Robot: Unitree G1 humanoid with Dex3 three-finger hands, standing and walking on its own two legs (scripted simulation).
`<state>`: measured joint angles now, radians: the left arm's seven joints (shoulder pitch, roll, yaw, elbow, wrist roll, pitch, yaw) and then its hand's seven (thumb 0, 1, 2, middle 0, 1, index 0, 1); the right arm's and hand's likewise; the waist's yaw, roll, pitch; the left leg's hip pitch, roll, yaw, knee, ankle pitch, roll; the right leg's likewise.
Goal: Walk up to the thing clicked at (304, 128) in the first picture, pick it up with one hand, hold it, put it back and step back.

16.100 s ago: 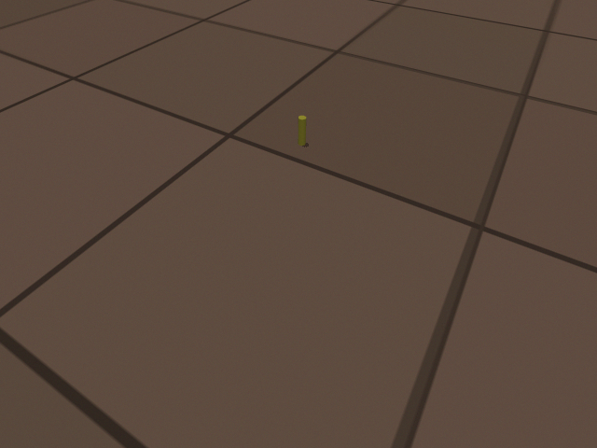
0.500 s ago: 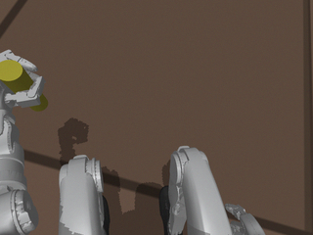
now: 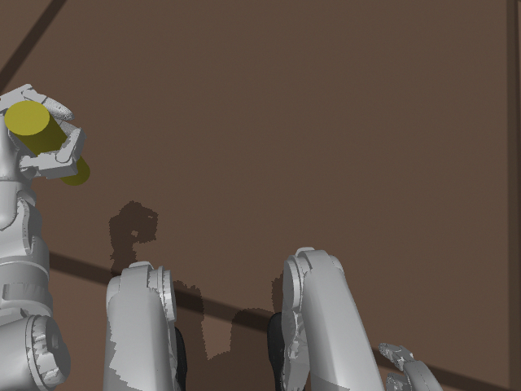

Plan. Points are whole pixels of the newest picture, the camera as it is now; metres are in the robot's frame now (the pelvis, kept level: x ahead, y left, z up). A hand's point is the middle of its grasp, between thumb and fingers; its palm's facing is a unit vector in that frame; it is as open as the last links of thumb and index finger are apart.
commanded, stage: lift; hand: left
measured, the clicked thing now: (55, 150) +0.48 +0.26 -0.04
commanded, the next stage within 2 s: hold in 1.88 s
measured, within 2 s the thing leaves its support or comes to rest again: neither
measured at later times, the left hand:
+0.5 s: hand (6, 116) +0.43 +0.24 +0.11, palm faces +0.14 -0.99 -0.05, open 5.7 cm
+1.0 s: hand out of the picture +0.40 +0.23 +0.28, palm faces +0.16 -0.99 -0.05, open 5.7 cm
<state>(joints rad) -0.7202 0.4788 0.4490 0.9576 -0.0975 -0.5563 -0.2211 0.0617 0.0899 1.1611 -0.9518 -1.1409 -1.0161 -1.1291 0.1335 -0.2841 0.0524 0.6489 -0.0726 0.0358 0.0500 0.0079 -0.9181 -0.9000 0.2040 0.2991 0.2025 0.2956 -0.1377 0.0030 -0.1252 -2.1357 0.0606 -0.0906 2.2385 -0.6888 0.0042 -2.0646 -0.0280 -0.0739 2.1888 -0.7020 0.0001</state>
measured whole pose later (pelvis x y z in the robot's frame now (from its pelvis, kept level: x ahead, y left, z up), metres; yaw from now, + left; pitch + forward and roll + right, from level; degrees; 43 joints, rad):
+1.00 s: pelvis +0.05 +0.01 +0.24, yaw +4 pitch +22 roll -3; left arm -0.23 0.28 0.21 0.40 -0.17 -0.29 -0.09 0.06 0.09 1.16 -0.96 -1.13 -1.02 -1.12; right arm 0.18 -0.25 -0.01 0.61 0.04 -0.03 -0.03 0.01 -0.90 -0.89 0.20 0.30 0.20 0.30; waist -0.04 0.03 -0.15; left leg -1.21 0.06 -0.03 1.42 -0.59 0.00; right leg -1.15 -0.02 -0.07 1.37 -0.59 0.01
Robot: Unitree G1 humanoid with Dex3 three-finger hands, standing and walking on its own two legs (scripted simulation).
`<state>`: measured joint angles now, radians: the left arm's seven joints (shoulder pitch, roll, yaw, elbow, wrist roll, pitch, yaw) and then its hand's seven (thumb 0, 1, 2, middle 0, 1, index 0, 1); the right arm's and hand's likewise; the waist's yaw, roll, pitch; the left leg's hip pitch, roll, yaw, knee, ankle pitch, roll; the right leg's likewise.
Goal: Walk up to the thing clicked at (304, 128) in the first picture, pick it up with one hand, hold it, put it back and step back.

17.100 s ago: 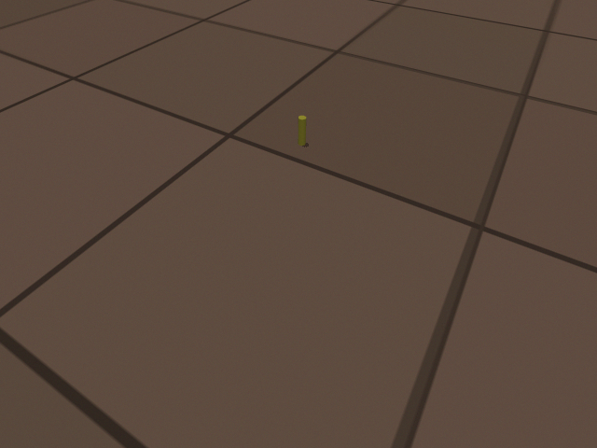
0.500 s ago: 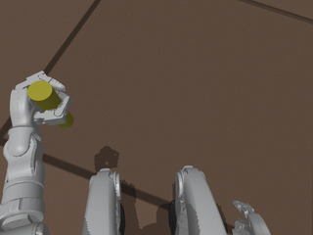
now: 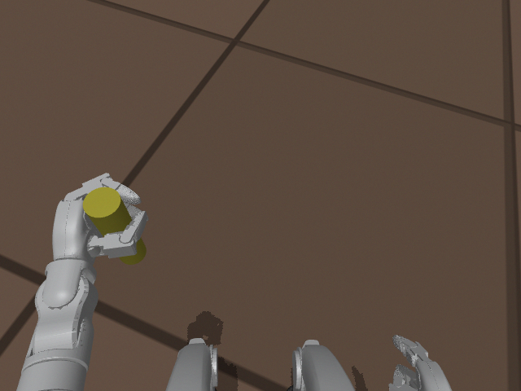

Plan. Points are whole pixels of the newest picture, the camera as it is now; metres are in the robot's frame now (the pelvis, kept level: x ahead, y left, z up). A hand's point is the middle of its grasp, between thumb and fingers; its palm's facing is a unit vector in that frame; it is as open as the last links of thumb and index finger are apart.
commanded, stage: lift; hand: left
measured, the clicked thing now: (119, 231) +0.37 +0.21 +0.00
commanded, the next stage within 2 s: hold in 0.88 s
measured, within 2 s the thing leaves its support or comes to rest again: neither
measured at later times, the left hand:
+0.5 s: hand (119, 199) +0.36 +0.18 +0.11, palm faces +0.10 -0.99 -0.04, open 5.7 cm
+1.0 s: hand (119, 188) +0.36 +0.17 +0.14, palm faces +0.10 -0.99 -0.02, open 5.7 cm
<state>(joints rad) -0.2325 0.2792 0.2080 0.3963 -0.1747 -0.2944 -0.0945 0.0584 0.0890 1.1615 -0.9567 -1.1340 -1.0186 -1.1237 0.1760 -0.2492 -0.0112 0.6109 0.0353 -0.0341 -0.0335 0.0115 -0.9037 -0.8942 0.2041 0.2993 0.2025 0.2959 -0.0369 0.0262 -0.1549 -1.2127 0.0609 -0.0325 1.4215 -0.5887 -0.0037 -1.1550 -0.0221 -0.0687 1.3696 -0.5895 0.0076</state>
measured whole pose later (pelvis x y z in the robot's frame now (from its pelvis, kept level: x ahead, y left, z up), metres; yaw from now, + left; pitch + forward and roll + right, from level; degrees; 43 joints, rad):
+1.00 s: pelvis +0.03 -0.01 +0.09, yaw +1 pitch +9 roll -1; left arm -0.15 0.20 0.16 0.45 -0.17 -0.37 -0.08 0.06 0.09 1.16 -0.95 -1.14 -1.01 -1.14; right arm 0.22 -0.23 -0.01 0.64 0.01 -0.01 -0.03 0.01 -0.91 -0.90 0.20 0.30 0.20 0.30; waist -0.02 0.02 -0.05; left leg -0.65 0.05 0.00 0.93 -0.44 -0.01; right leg -0.62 -0.02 -0.05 0.90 -0.44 0.00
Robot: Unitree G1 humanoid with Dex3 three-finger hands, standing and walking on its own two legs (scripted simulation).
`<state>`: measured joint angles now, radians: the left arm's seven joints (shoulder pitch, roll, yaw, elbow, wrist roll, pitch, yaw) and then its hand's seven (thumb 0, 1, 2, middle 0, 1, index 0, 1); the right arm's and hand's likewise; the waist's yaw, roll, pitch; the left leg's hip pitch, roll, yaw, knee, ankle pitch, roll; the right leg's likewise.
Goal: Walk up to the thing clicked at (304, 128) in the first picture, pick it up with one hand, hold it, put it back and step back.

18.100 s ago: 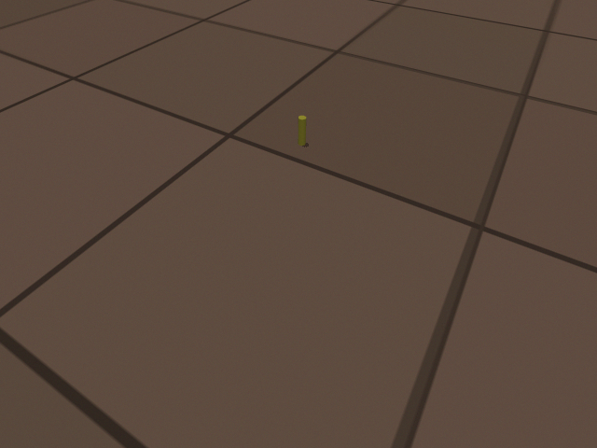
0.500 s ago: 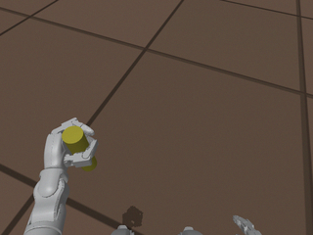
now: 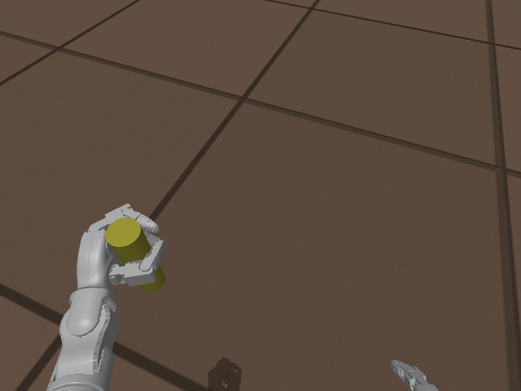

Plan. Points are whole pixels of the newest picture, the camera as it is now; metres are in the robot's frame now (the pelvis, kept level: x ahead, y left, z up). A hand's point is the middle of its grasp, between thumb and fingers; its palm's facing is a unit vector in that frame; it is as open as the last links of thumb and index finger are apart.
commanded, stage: hold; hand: left
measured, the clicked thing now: (139, 259) +0.34 +0.19 +0.01
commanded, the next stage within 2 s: none
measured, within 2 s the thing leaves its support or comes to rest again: neither
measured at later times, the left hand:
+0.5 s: hand (140, 243) +0.34 +0.17 +0.06, palm faces +0.09 -1.00 -0.03, open 5.7 cm
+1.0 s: hand (140, 244) +0.33 +0.17 +0.07, palm faces +0.09 -1.00 -0.02, open 5.7 cm
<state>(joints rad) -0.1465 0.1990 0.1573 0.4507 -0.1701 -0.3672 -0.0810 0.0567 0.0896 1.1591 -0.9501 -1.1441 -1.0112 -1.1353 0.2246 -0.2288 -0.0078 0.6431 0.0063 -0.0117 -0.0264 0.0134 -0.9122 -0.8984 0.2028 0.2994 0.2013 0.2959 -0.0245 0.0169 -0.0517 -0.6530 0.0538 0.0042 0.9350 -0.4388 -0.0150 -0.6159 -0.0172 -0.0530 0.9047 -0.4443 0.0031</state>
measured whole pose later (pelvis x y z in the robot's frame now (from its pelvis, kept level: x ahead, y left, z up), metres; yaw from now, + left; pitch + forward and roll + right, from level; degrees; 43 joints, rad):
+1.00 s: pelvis +0.01 +0.00 +0.02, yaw +0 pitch +5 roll -1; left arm -0.13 0.19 0.14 0.43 -0.16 -0.35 -0.08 0.06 0.09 1.16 -0.95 -1.15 -1.01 -1.14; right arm 0.22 -0.22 -0.01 0.66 0.01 -0.01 -0.02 0.01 -0.92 -0.90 0.20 0.30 0.20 0.30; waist -0.01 0.01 -0.02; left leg -0.51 0.05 0.01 0.81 -0.40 -0.01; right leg -0.48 -0.02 -0.05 0.79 -0.40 0.01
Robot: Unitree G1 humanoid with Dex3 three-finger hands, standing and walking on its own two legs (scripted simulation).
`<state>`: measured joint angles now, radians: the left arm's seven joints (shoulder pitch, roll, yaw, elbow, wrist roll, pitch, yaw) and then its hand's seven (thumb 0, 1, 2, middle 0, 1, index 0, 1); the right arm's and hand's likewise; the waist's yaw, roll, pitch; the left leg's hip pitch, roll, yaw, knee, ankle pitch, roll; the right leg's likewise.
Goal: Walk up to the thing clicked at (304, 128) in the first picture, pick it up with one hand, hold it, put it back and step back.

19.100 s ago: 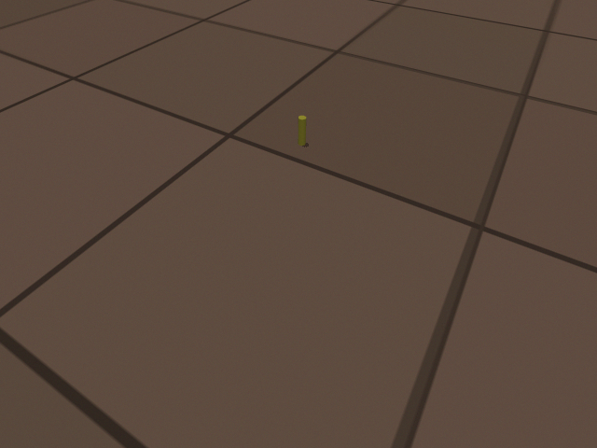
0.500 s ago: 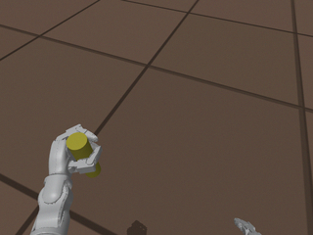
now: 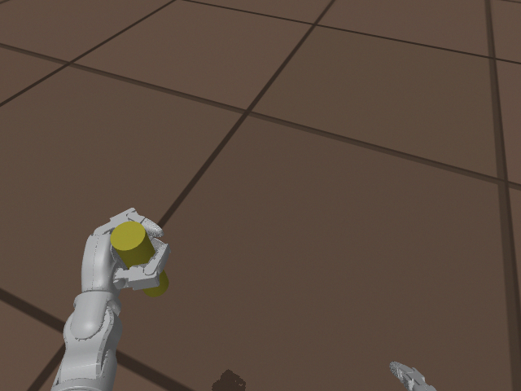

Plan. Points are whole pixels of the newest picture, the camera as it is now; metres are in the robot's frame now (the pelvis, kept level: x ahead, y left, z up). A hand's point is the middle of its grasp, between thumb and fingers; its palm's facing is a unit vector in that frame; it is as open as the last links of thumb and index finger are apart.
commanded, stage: hold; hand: left
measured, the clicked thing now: (143, 263) +0.33 +0.18 +0.02
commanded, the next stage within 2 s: crouch in 1.58 s
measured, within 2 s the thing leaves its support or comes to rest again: neither
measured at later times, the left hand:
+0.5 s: hand (148, 251) +0.33 +0.17 +0.05, palm faces +0.08 -1.00 -0.02, open 5.7 cm
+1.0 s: hand (149, 250) +0.34 +0.17 +0.05, palm faces +0.08 -1.00 -0.02, open 5.8 cm
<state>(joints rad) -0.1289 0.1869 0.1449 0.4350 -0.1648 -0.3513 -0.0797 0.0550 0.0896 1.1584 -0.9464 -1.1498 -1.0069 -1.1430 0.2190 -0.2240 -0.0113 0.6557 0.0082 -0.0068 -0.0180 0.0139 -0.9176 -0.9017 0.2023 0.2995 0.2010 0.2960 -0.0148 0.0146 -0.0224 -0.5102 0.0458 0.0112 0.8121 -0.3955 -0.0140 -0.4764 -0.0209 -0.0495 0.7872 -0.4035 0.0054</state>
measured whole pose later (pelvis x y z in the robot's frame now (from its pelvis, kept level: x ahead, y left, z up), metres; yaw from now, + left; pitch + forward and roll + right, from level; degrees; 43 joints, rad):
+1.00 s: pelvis +0.00 +0.00 +0.00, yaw +0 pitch +6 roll -1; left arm -0.15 0.18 0.14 0.48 -0.16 -0.37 -0.07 0.05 0.09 1.16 -0.94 -1.16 -1.00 -1.15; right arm 0.23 -0.22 -0.02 0.67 0.00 -0.01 -0.01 0.01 -0.91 -0.90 0.20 0.30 0.20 0.30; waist -0.02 0.02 -0.03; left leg -0.51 0.05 0.01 0.81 -0.40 -0.01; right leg -0.48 -0.02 -0.05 0.78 -0.40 0.01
